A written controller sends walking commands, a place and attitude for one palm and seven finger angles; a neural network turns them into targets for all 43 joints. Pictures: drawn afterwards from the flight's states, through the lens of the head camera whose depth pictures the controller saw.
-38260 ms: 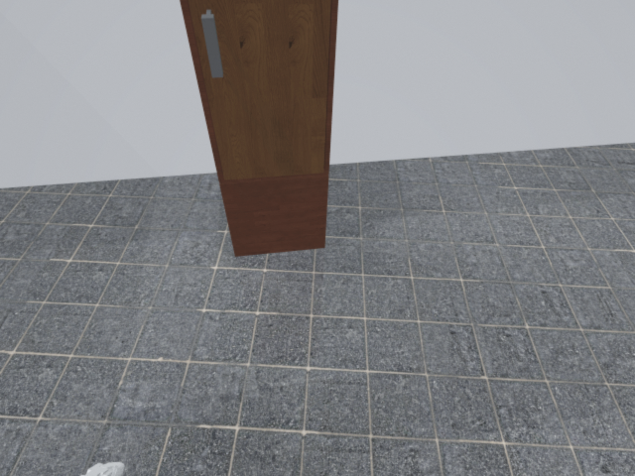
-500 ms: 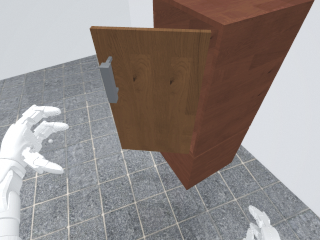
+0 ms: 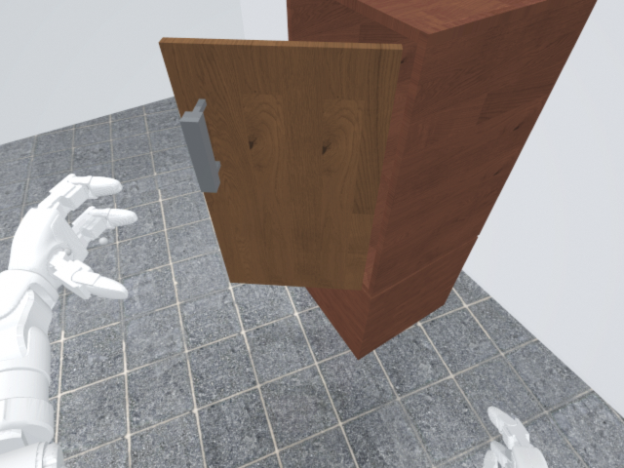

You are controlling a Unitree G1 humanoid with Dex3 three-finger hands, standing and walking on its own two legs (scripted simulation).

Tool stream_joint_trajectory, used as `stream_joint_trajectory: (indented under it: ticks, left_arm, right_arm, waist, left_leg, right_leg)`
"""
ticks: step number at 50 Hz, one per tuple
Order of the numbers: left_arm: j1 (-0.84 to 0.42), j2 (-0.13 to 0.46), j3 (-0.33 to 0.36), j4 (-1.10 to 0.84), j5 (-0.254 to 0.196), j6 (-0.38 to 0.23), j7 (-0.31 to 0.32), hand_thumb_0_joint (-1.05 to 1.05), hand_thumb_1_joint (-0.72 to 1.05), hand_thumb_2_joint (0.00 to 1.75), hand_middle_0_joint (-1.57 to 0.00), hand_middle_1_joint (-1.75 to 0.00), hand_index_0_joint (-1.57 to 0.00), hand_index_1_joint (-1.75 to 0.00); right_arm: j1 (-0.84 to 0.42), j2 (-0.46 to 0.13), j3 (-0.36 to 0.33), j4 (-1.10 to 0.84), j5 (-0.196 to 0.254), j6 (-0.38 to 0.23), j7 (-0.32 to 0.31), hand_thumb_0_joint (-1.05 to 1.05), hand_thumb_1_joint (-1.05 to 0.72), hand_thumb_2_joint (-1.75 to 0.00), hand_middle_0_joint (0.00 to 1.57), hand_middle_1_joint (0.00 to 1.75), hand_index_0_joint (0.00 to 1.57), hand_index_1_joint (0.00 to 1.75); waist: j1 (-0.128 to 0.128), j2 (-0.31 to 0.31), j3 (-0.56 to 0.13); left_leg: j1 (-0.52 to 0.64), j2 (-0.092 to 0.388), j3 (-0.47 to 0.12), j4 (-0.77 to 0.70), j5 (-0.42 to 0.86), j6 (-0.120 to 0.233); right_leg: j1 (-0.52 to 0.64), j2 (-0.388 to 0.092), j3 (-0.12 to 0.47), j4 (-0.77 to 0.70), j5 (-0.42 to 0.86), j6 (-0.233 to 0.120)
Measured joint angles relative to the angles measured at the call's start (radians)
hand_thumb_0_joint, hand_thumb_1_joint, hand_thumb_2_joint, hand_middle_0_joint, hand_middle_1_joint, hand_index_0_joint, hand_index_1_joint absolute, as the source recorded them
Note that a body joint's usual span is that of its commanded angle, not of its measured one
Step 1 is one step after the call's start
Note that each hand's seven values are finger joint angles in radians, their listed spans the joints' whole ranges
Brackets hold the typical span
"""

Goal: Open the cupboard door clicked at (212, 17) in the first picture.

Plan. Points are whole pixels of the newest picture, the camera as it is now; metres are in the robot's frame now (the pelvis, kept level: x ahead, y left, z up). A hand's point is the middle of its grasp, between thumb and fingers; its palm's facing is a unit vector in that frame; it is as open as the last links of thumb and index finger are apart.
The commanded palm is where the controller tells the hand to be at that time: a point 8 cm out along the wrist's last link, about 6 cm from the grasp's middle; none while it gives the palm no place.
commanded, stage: move the hooked fingers beside the handle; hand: left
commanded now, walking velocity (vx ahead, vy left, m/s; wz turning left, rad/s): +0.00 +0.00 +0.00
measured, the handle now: (205, 146) +0.56 +0.20 +0.11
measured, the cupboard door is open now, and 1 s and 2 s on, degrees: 54 54 54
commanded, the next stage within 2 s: none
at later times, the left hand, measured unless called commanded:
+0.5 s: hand (122, 204) +0.41 +0.28 +0.12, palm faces -0.01 -1.00 +0.01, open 13.9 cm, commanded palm +0.39 +0.33 +0.12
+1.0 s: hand (144, 173) +0.48 +0.27 +0.12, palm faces -0.03 -1.00 +0.01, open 13.9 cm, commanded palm +0.46 +0.33 +0.12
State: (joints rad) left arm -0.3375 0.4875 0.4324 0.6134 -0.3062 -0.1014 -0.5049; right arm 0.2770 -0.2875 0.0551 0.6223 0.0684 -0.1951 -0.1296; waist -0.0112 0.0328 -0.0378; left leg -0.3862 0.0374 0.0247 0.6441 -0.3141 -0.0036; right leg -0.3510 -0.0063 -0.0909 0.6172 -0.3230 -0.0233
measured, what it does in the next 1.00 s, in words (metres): stands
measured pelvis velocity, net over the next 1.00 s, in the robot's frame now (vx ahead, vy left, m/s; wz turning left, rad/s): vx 0.01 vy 0.03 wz -0.03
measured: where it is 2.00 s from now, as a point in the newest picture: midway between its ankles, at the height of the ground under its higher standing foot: outside the picture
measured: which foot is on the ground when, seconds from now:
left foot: down 0.00-1.00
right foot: down 0.00-1.00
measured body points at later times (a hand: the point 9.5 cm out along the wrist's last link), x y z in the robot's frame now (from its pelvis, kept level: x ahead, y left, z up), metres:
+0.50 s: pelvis +0.00 +0.02 +0.00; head +0.04 +0.03 +0.45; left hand +0.40 +0.33 +0.13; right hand +0.09 -0.25 -0.10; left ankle +0.01 +0.12 -0.73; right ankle +0.00 -0.10 -0.73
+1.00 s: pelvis +0.01 +0.03 -0.01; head +0.08 +0.04 +0.43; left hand +0.47 +0.32 +0.12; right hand +0.03 -0.25 -0.12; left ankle +0.01 +0.12 -0.73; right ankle +0.00 -0.10 -0.73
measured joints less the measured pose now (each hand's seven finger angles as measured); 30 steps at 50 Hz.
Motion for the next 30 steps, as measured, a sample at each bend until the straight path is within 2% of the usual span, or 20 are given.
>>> stream_joint_trajectory:
  ticks: [4,10,14,30]
  left_arm:
    - [-0.029,0.009,0.005,0.038,0.009,-0.004,0.004,-0.01,-0.5,0.3,-0.3,-1.2,-0.31,-1.2]
    - [-0.051,-0.003,-0.006,0.055,0.017,-0.02,0.022,-0.01,-0.5,0.3,-0.3,-1.2,-0.3,-1.2]
    - [-0.092,0.0,-0.006,0.098,0.039,-0.026,0.038,-0.01,-0.5,0.3,-0.3,-1.2,-0.31,-1.2]
    - [-0.305,0.063,-0.013,0.337,0.081,-0.085,0.035,-0.01,-0.5,0.3,-0.3,-1.2,-0.3,-1.2]
  right_arm:
    - [0.024,-0.004,-0.006,-0.006,-0.001,0.014,0.01,0.02,-0.9,-0.89,0.2,0.3,0.2,0.3]
    - [0.059,-0.006,-0.013,-0.003,-0.001,0.034,0.017,0.02,-0.91,-0.89,0.2,0.3,0.2,0.3]
    - [0.063,-0.002,-0.011,0.005,-0.006,0.047,0.019,0.02,-0.91,-0.89,0.2,0.3,0.2,0.3]
    - [0.077,-0.003,-0.008,0.009,-0.019,0.099,0.034,0.01,-0.9,-0.89,0.2,0.3,0.2,0.3]
  waist:
    - [-0.013,-0.001,-0.005]
    - [-0.019,-0.004,-0.01]
    - [-0.026,-0.009,-0.009]
    - [-0.055,-0.019,-0.019]
  left_leg:
    - [-0.011,-0.002,0.01,0.003,-0.003,0.005]
    - [-0.02,-0.007,0.018,0.004,-0.007,0.013]
    - [-0.034,-0.008,0.019,0.01,-0.008,0.017]
    - [-0.114,-0.01,0.021,0.05,-0.024,0.031]
  right_leg:
    - [-0.015,-0.002,0.01,0.004,0.0,0.004]
    - [-0.025,-0.007,0.018,0.003,0.001,0.013]
    - [-0.036,-0.009,0.019,0.004,0.003,0.016]
    - [-0.107,-0.012,0.023,0.022,0.001,0.029]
